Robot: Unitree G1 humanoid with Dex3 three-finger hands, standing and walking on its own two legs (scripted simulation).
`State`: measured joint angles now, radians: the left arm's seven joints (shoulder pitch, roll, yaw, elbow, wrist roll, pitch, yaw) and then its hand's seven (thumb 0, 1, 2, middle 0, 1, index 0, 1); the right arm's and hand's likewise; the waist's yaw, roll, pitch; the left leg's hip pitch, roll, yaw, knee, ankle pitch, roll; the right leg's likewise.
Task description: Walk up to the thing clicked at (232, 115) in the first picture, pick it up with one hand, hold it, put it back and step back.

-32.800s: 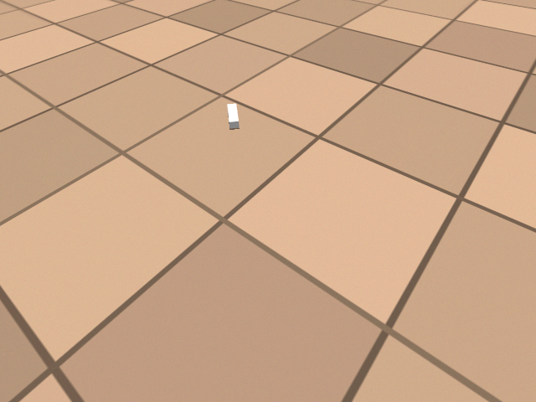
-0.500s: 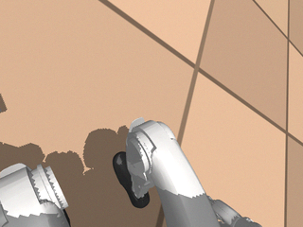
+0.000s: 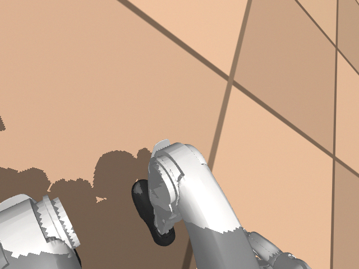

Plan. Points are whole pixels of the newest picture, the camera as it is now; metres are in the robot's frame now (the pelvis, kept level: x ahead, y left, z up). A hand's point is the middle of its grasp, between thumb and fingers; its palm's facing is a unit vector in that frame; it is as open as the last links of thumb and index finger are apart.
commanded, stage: open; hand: left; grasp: from above
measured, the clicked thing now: out of the picture +0.46 +0.33 -0.28
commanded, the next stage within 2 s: withdraw in 0.16 s
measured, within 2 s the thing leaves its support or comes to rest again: neither
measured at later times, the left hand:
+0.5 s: hand out of the picture +0.47 +0.33 -0.22, palm faces -0.31 -0.13 -0.94, open 13.9 cm
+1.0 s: hand out of the picture +0.42 +0.33 -0.10, palm faces -0.50 -0.16 -0.85, open 14.0 cm
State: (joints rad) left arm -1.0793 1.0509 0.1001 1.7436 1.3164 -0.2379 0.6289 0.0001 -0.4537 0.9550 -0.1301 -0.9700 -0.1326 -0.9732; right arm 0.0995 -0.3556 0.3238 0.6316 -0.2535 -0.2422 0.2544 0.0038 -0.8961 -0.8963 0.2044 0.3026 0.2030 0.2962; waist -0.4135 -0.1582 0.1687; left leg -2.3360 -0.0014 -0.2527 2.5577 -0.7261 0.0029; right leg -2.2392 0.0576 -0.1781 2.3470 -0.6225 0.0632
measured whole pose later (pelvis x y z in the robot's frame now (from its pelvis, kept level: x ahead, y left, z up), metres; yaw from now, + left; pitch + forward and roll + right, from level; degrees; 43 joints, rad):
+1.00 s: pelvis -0.01 -0.01 +0.05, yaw +7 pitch +32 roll -8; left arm -0.98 0.77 0.01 1.32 1.14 -0.21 0.15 0.00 -0.51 1.02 -0.10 -1.01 -0.09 -1.02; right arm 0.15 -0.35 0.12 0.64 -0.11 -0.03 0.14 0.00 -0.90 -0.90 0.20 0.30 0.20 0.30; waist -0.24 -0.01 -0.02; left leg -2.25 -0.02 -0.14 2.33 -0.64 -0.01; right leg -2.19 0.01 -0.09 2.22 -0.60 0.03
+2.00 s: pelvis +0.01 -0.01 +0.22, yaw +12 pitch +29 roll -4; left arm -0.16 0.40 0.04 0.40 0.35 0.16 0.06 0.01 0.85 0.90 -0.21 -0.31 -0.22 -0.31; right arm 0.08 -0.27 -0.01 0.57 0.03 -0.04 0.01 0.01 -0.91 -0.90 0.20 0.30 0.20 0.29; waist -0.06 0.02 -0.21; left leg -1.68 0.00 -0.08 1.79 -0.63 -0.01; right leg -1.64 0.00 -0.05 1.73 -0.60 0.02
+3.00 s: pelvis +0.08 +0.00 +0.41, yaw +16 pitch +10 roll -3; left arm 0.50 0.22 0.03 -0.12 -0.06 0.45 0.02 0.01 0.90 0.90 -0.20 -0.30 -0.20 -0.30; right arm 0.28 -0.22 0.05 0.53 0.01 -0.25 -0.18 0.02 -0.90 -0.90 0.21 0.30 0.20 0.30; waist -0.04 0.04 -0.16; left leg -0.69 0.01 -0.07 1.01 -0.48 -0.01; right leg -0.65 0.00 -0.05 0.94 -0.46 0.01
